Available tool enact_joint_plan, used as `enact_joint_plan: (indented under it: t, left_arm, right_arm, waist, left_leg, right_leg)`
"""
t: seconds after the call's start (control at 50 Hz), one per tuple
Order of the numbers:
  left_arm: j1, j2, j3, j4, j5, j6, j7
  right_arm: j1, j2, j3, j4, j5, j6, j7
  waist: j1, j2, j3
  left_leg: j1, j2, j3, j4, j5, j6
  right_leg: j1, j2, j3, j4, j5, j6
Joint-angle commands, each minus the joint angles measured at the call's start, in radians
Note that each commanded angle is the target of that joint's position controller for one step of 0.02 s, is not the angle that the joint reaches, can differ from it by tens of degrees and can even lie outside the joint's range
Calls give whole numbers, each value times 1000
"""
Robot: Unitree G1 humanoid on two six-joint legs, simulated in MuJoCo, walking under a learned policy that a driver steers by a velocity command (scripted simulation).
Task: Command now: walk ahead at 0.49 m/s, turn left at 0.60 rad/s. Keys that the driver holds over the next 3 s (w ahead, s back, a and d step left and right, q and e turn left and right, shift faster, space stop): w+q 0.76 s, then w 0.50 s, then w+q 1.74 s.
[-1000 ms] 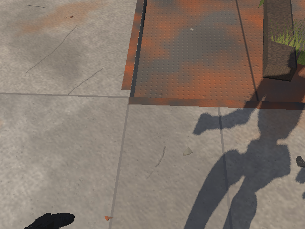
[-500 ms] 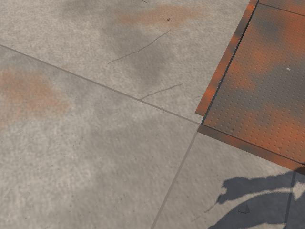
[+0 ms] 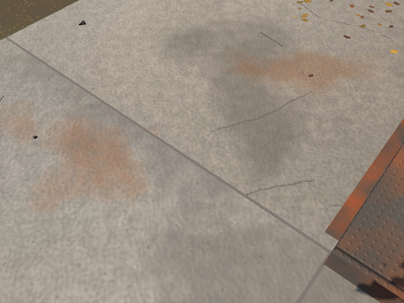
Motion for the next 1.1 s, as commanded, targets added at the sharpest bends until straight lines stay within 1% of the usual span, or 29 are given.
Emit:
enact_joint_plan:
  t: [0.02, 0.04, 0.1, 0.16, 0.24, 0.32, 0.38, 0.4, 0.42, 0.44, 0.46, 0.48, 0.5, 0.52, 0.54, 0.56, 0.64, 0.72, 0.8, 0.86, 0.9, 0.92, 0.94, 0.96, 0.98, 1.0, 1.02, 1.06, 1.1]
  left_arm:
    - [94, 100, 27, -19, 6, 8, 11]
    - [88, 95, 24, -12, 14, 6, 17]
    - [100, 111, 30, 11, 4, -6, 23]
    - [112, 143, 39, 24, 2, -5, 26]
    - [127, 166, 41, 27, -1, 9, 31]
    - [190, 203, 49, 47, -19, 33, 32]
    - [183, 248, 63, 42, -36, 54, 41]
    - [173, 256, 66, 37, -40, 62, 44]
    - [168, 231, 55, 32, -37, 64, 48]
    - [213, 133, 24, 3, 7, 58, 45]
    - [234, 74, -5, -49, 9, 25, 33]
    - [121, 175, 18, -66, -26, -4, 18]
    - [70, 176, 15, -89, -46, -21, 11]
    - [71, 157, 11, -80, -29, -27, 18]
    - [86, 166, 18, -68, -8, -22, 24]
    - [107, 169, 21, -63, -3, -10, 22]
    - [62, 122, 12, -80, 18, 22, 27]
    - [-88, 84, -6, -121, 9, 17, 19]
    - [-146, 104, -3, -147, -6, 3, 3]
    - [-115, 130, 9, -145, -4, -9, -7]
    - [8, 157, 28, -112, 3, -16, 0]
    - [137, 196, 41, -96, 17, -21, 5]
    - [275, 286, 67, -68, 29, -15, 8]
    - [328, 242, 61, -34, -3, -7, -6]
    - [284, 171, 40, -42, -20, -3, -5]
    - [227, 143, 29, -55, -9, 6, 0]
    - [185, 124, 20, -55, 0, 12, 2]
    - [155, 94, 7, -54, 12, 10, 7]
    - [171, 104, 8, -41, 1, 4, 10]
  right_arm:
    - [-54, -133, -33, -100, -11, -15, 0]
    - [-50, -114, -33, -104, -7, -11, 7]
    - [-77, -65, -22, -124, -2, 3, 16]
    - [-127, -52, -13, -151, -7, 4, 22]
    - [-234, -30, 1, -178, -8, -10, 49]
    - [-330, -28, 5, -221, -6, -10, 74]
    - [-261, -85, -24, -224, -14, -1, 79]
    - [-149, -121, -46, -197, -13, 3, 76]
    - [26, -176, -79, -147, -10, 11, 62]
    - [119, -268, -103, -123, -2, 21, 40]
    - [58, -309, -94, -167, -4, 3, 46]
    - [54, -214, -65, -172, -10, -16, 59]
    - [27, -183, -53, -162, -18, -30, 61]
    - [-36, -163, -46, -162, -18, -37, 60]
    - [-89, -133, -36, -170, -24, -40, 57]
    - [-119, -126, -31, -183, -34, -41, 51]
    - [-98, -149, -36, -163, -25, -46, 26]
    - [-46, -163, -40, -130, -18, -36, 9]
    - [10, -153, -39, -88, -11, -31, 8]
    - [25, -137, -35, -63, -16, -24, 5]
    - [12, -117, -27, -59, -19, -16, 8]
    - [11, -76, -9, -70, -28, -17, 11]
    - [137, -27, 8, -77, -10, -26, 10]
    - [158, -53, 11, -72, -3, -35, 7]
    - [57, -130, -8, -76, 6, -37, 9]
    - [-36, -139, -8, -95, -2, -38, 8]
    - [-97, -127, -6, -112, -19, -42, 11]
    - [-89, -95, -5, -106, -25, -44, 19]
    - [-79, -60, 4, -99, -24, -41, 22]
  waist:
    - [79, -114, -37]
    - [61, -136, -30]
    - [58, -131, -5]
    - [64, -100, 9]
    - [102, -87, 37]
    - [125, -82, 69]
    - [51, -126, 1]
    - [-19, -124, -62]
    - [-112, -92, -149]
    - [-101, 113, -227]
    - [-17, 253, -370]
    - [-83, 108, -340]
    - [-65, 77, -205]
    - [-13, -17, -126]
    - [23, -10, -94]
    - [49, 14, -81]
    - [52, 2, -43]
    - [-5, 32, -7]
    - [-33, 53, -2]
    - [-18, 89, 0]
    - [48, 102, -46]
    - [107, 55, -169]
    - [96, -190, -333]
    - [106, -325, -339]
    - [125, -203, -192]
    - [120, -125, -104]
    - [102, -90, -31]
    - [57, -124, -12]
    - [47, -136, -21]
  left_leg:
    - [-425, 123, 0, 146, 123, -3]
    - [-378, 149, 2, 121, 152, -2]
    - [-394, 172, 31, 54, 190, -13]
    - [-447, 177, 42, -60, 294, -29]
    - [-398, 157, 115, -284, 478, -21]
    - [-374, 127, 178, -416, 460, 10]
    - [-225, 41, 247, -444, 318, 70]
    - [-81, -2, 267, -470, 306, 100]
    - [187, -31, 247, -521, 363, 140]
    - [497, 161, -78, -540, 327, 224]
    - [680, 357, -652, -722, 106, 402]
    - [654, 354, -623, -794, 62, 351]
    - [527, 323, -485, -800, 124, 314]
    - [378, 277, -377, -801, 239, 282]
    - [275, 243, -297, -809, 351, 264]
    - [203, 223, -264, -828, 415, 260]
    - [77, 179, -161, -863, 542, 268]
    - [28, 119, -105, -848, 431, 206]
    - [83, 156, -160, -792, 358, 183]
    - [177, 202, -217, -717, 410, 168]
    - [192, 161, -200, -595, 585, 136]
    - [124, 109, -148, -383, 569, 101]
    - [-200, -26, -27, -23, 309, 14]
    - [-400, -59, -35, 160, -95, -10]
    - [-490, -6, -62, 234, -40, -6]
    - [-489, 37, -17, 226, 34, -1]
    - [-476, 68, 11, 164, 91, 1]
    - [-387, 120, 30, 62, 165, 1]
    - [-368, 133, 58, -8, 184, -11]
  right_leg:
    - [372, -319, 401, -291, -155, -144]
    - [321, -299, 330, -311, -89, -137]
    - [289, -294, 204, -367, 21, -162]
    - [319, -303, 106, -388, 137, -177]
    - [337, -267, -52, -387, 231, -147]
    - [430, -298, -117, -354, 320, -124]
    - [497, -308, -170, -164, 764, -95]
    - [476, -294, -191, -2, 863, -80]
    - [347, -260, -210, 229, 785, -46]
    - [15, -175, -213, 576, 189, 4]
    - [-289, 17, -10, 852, -433, 34]
    - [-394, -40, 124, 887, -377, 15]
    - [-420, -76, 108, 831, -292, -6]
    - [-370, -117, 108, 734, -220, -5]
    - [-304, -145, 113, 652, -176, 3]
    - [-249, -156, 117, 623, -148, 12]
    - [-225, -132, 85, 441, -28, 79]
    - [-162, -75, 78, 139, 223, 97]
    - [-112, -54, 94, 16, 277, 76]
    - [-90, -55, 90, -18, 165, 32]
    - [76, -31, 46, -71, 117, -19]
    - [297, -129, 133, -38, 134, -76]
    - [671, -337, 518, -69, -18, -237]
    - [738, -420, 825, -221, -279, -290]
    - [638, -399, 749, -248, -400, -249]
    - [515, -361, 611, -254, -344, -215]
    - [394, -319, 510, -280, -242, -207]
    - [284, -259, 394, -319, -81, -192]
    - [261, -246, 323, -347, 33, -208]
